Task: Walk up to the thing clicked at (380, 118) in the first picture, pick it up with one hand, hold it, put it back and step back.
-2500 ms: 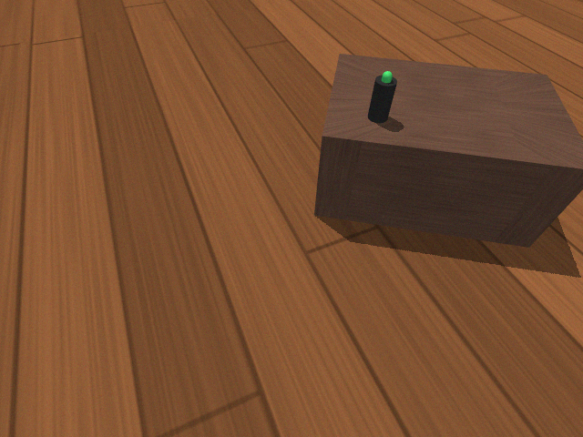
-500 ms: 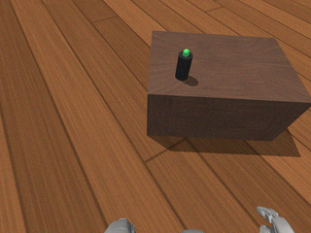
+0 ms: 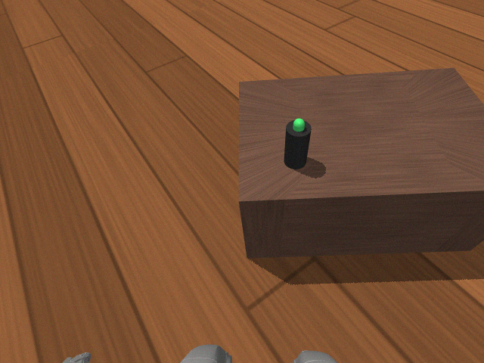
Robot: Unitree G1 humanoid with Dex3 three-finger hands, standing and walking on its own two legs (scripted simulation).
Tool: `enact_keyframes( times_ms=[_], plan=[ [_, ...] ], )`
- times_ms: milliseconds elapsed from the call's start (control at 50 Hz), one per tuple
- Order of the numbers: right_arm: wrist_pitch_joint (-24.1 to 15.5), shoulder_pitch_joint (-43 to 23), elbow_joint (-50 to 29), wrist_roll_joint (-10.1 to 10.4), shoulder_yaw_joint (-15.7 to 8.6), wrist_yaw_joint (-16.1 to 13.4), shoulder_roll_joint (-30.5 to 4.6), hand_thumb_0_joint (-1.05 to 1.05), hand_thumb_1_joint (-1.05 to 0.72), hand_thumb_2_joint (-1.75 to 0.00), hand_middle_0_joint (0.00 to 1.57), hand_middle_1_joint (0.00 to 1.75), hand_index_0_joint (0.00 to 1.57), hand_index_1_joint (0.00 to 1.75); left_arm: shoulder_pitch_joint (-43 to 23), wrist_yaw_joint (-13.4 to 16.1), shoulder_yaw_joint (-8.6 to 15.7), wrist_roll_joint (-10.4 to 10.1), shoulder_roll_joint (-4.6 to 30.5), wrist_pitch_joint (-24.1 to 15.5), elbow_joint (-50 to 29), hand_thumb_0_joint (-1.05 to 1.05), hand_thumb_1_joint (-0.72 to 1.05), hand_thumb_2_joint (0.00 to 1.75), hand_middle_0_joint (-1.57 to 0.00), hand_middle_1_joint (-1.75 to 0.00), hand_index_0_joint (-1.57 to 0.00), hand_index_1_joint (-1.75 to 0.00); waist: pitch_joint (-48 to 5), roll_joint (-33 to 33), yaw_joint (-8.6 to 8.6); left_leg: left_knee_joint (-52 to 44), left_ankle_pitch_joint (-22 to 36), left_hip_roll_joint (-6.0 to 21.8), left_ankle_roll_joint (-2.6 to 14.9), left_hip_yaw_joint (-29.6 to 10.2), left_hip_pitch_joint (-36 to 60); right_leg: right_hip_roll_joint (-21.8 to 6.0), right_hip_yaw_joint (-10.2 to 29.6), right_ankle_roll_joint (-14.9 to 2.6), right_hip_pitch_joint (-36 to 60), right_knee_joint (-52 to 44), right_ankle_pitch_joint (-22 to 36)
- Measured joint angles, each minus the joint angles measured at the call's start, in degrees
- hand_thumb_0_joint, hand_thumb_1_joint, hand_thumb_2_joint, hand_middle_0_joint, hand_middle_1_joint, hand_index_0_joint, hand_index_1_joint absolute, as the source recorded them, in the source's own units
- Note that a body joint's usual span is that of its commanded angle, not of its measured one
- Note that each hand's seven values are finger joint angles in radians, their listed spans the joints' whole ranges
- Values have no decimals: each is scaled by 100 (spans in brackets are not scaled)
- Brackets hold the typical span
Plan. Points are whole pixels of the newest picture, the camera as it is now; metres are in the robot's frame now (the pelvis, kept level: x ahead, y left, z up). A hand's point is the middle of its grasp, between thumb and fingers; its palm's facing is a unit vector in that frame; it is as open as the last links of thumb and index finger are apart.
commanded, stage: walk up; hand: right
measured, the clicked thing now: (297, 141) +0.76 -0.14 -0.22
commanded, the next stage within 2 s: none
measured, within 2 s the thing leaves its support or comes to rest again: neither
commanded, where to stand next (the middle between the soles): +0.29 +0.08 m, yaw -1 degrees
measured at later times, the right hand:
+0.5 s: hand (349, 322) +0.20 -0.17 -0.11, palm faces +0.00 +0.92 -0.40, open 7.4 cm
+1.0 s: hand (333, 282) +0.28 -0.16 -0.15, palm faces +0.01 +0.94 -0.35, open 7.4 cm
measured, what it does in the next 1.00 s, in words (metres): walks ahead: left foot, then right foot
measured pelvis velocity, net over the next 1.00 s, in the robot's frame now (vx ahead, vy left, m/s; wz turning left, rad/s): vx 0.21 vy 0.10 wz -0.05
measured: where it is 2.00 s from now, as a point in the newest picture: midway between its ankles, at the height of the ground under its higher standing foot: (232, 347)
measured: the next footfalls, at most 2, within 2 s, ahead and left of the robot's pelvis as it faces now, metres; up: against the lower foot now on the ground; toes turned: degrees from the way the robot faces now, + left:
left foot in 0.26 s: +0.26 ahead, +0.23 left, +0.00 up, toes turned -2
right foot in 0.74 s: +0.32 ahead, -0.02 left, +0.00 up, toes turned -3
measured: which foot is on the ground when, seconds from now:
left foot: up 0.00-0.24, down 0.26-1.00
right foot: down 0.00-0.30, up 0.32-0.72, down 0.74-1.00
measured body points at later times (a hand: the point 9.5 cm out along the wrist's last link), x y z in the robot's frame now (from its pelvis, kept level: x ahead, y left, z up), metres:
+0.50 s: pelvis +0.15 +0.11 +0.01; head +0.17 +0.13 +0.46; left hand +0.21 +0.44 -0.12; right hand +0.20 -0.21 -0.08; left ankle +0.19 +0.21 -0.73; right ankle +0.19 -0.05 -0.66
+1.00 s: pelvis +0.21 +0.10 +0.00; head +0.24 +0.09 +0.45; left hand +0.36 +0.37 -0.12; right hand +0.28 -0.21 -0.13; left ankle +0.22 +0.23 -0.73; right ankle +0.28 -0.01 -0.73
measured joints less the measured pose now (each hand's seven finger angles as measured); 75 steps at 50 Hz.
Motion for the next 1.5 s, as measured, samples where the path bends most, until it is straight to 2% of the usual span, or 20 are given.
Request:
enact_keyframes(
  times_ms=[80, 140, 200, 260, 280, 300, 320, 380, 420, 480, 560, 640, 720, 780, 860, 920, 980, 1120, 1300, 1500],
  plan=[
    [-35, -152, -95, -11, -64, 51, -80, 1, -91, -90, 20, 30, 20, 30, 269, 5, -22, 13, 23, -21, 51, 0, 90, 89, -20, -30, -21, -30, -51, 29, 56, -498, 549, 267, -124, -246, -569, -39, 67, 104, 398, -409, 9],
    [-25, -219, -99, -44, -137, 110, -126, 1, -91, -90, 20, 30, 20, 30, 406, -22, 3, 65, 107, -5, 84, 0, 90, 89, -20, -30, -21, -31, -87, 1, 67, -1329, 782, 470, -216, -223, -704, -98, 63, 162, 597, -498, -117],
    [-28, -238, -33, -77, -196, 169, -157, 1, -91, -90, 20, 30, 20, 30, 481, -40, 46, 98, 236, -4, 84, 0, 90, 89, -20, -30, -21, -31, -125, -60, 110, -2167, 1044, 573, -218, -120, -599, -171, 33, 268, 733, -392, -359],
    [-84, -223, 35, -101, -233, 201, -181, 1, -91, -90, 20, 30, 20, 30, 552, -51, 80, 101, 383, 42, 121, 1, 90, 89, -20, -30, -21, -31, -235, -181, 135, -2813, 1210, 523, -150, 65, -236, -295, 58, 385, 766, -37, -758],
    [-135, -222, 48, -107, -248, 188, -164, 1, -91, -90, 20, 30, 20, 30, 558, -42, 97, 112, 444, 77, 158, 1, 90, 90, -20, -30, -21, -31, -254, -301, 115, -2846, 1490, 426, -171, 133, -161, -409, 109, 352, 725, 221, -967],
    [-192, -242, 49, -120, -255, 162, -122, 1, -91, -90, 20, 30, 20, 30, 544, -21, 122, 115, 499, 122, 215, 1, 90, 90, -20, -30, -21, -31, -230, -483, 107, -2691, 1446, 305, -170, 265, -125, -560, 243, 206, 606, 637, -1114],
    [-245, -246, 19, -135, -248, 130, -96, 1, -91, -90, 20, 30, 20, 30, 517, 8, 136, 94, 506, 179, 285, 1, 90, 90, -20, -30, -21, -31, -216, -572, 82, -2515, 1280, 254, -151, 355, -110, -534, 469, 124, 395, 1218, -1214],
    [-307, -171, -31, -51, -176, 68, 11, 1, -91, -90, 20, 30, 20, 30, 400, 55, 67, 45, 472, 302, 454, 1, 90, 90, -20, -30, -20, -30, -231, -585, -82, -2483, 1029, 267, -62, 389, 79, -139, 650, -29, -285, 2680, -1232],
    [-317, -82, -6, -25, -102, 22, 125, 1, -91, -90, 20, 30, 20, 30, 307, 20, 46, 2, 486, 285, 483, 1, 91, 90, -20, -30, -20, -30, -207, -689, -139, -2828, 1102, 201, -33, 444, 354, -64, 639, -46, -634, 2927, -874],
    [-372, 94, 33, -6, -11, -13, 204, 1, -91, -90, 21, 30, 20, 30, 193, -62, 55, -21, 457, 240, 451, 1, 91, 90, -20, -30, -20, -30, -149, -768, -192, -3324, 1215, 83, 30, 500, 718, -114, 544, 18, -973, 2661, -448],
    [-382, 248, 85, -9, 33, -95, 207, 1, -90, -90, 21, 30, 21, 30, 106, -108, 38, 25, 366, 301, 426, 1, 91, 90, -20, -30, -20, -30, -69, -741, -196, -3706, 1208, -18, 92, 625, 1083, -183, 516, 156, -1126, 1896, -190],
    [-356, 255, 112, 1, 60, -215, 208, 1, -90, -90, 21, 30, 21, 30, -123, -56, 23, 44, 262, 414, 450, 0, 91, 90, -20, -30, -20, -30, 96, -660, -218, -3661, 1038, -66, 72, 684, 1192, -200, 437, 132, -999, 1097, 62],
    [-244, 109, 152, 46, 96, -287, 220, 1, -90, -90, 21, 30, 21, 30, -371, 3, 2, 44, 160, 439, 493, 0, 91, 90, -20, -30, -20, -30, 182, -591, -213, -3182, 647, -55, 2, 751, 1073, -91, 277, 21, -507, 252, 342],
    [-148, -195, 259, 123, 105, -343, 165, 1, -90, -90, 21, 30, 20, 30, -617, 40, -36, 72, -53, 400, 572, 0, 91, 90, -20, -30, -20, -30, 310, -242, -210, -2547, 372, 208, -51, 635, 868, 169, 167, 39, -283, 25, 186],
    [-99, -528, 399, 136, 208, -394, 280, 1, -91, -90, 21, 30, 20, 30, -890, 49, -149, 68, -170, 400, 525, 0, 90, 90, -20, -30, -20, -30, 291, -341, -123, -2221, -553, -8, -48, 283, 644, 84, 255, -22, -318, 127, 140],
    [-129, -681, 545, 132, 255, -370, 277, 1, -91, -90, 21, 30, 20, 30, -1050, 59, -207, 87, -267, 436, 531, 0, 90, 90, -20, -30, -21, -30, 172, -353, -109, -2575, -175, 15, -85, 141, 658, 55, 226, 10, -285, 58, 157],
    [-182, -763, 745, 77, 260, -388, 273, 1, -91, -90, 21, 30, 20, 30, -1191, 43, -221, 66, -307, 520, 605, 0, 90, 90, -20, -30, -21, -30, 64, -427, -91, -3107, 911, 12, -231, 124, 849, 24, 229, 61, -255, 121, 108],
    [-228, -729, 1261, -42, 294, -361, 286, 1, -91, -90, 21, 30, 20, 30, -1245, -63, -144, 42, -243, 631, 1041, 0, 90, 90, -20, -30, -21, -30, -335, -655, -64, -3634, 1017, 1, -247, 140, 1152, 20, 236, 142, 95, -504, 352],
    [-261, -898, 1550, -37, 311, -368, 243, 1, -91, -90, 21, 30, 20, 30, -1177, -89, -77, 3, -31, 662, 1581, 0, 90, 90, -20, -30, -20, -30, -232, -666, -11, -4110, 1221, 13, -229, 98, 1413, 36, 184, 182, 434, -1098, 602],
    [-208, -1205, 1600, 15, 293, -384, 292, 1, -91, -90, 21, 30, 20, 30, -1050, -68, -83, 16, -90, 674, 1895, 1, 91, 90, -20, -30, -20, -30, -217, -454, 58, -4324, 1270, 10, -237, 25, 1573, 29, 110, 185, 608, -1278, 601]
  ],
)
